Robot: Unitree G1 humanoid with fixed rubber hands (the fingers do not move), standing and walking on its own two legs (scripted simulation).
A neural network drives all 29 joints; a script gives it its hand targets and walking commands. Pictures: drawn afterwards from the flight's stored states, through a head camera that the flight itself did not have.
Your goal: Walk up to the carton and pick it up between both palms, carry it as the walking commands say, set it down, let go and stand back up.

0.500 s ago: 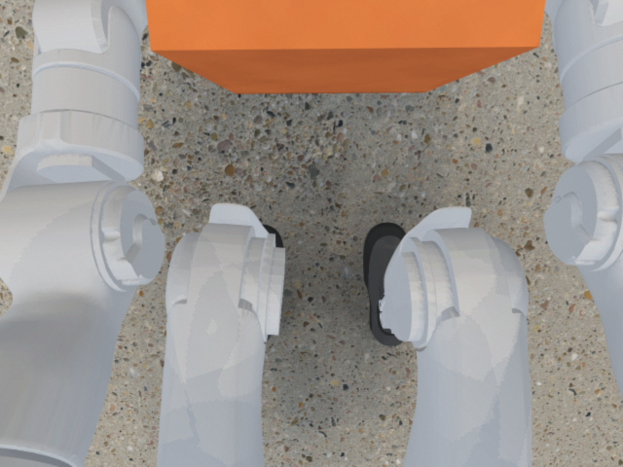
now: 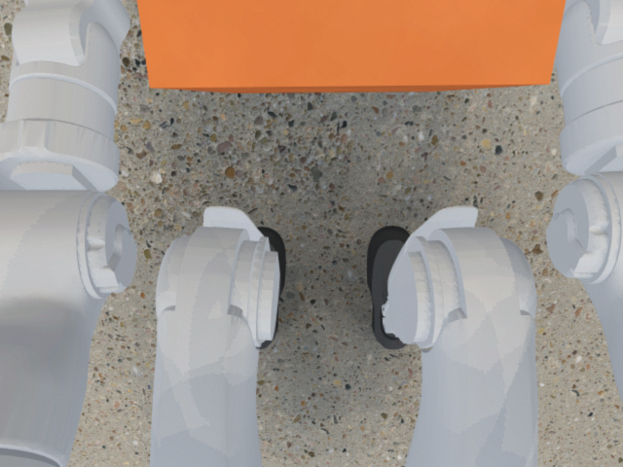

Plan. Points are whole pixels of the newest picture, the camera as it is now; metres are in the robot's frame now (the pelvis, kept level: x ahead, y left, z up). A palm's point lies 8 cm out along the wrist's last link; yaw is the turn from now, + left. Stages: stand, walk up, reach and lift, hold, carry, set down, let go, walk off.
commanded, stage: set down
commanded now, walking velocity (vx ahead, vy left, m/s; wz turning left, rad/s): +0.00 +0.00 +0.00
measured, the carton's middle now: out of the picture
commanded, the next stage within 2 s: let go in 1.54 s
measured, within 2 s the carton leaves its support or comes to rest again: neither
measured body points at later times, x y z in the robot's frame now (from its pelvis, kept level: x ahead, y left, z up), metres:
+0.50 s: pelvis -0.01 +0.00 +0.03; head +0.37 -0.01 +0.26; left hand +0.57 +0.22 -0.11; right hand +0.58 -0.23 -0.11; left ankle +0.10 +0.11 -0.32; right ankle +0.09 -0.10 -0.32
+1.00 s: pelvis -0.02 +0.00 +0.17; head +0.37 -0.02 +0.38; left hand +0.57 +0.22 +0.04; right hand +0.57 -0.25 +0.03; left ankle +0.10 +0.11 -0.32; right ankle +0.09 -0.10 -0.32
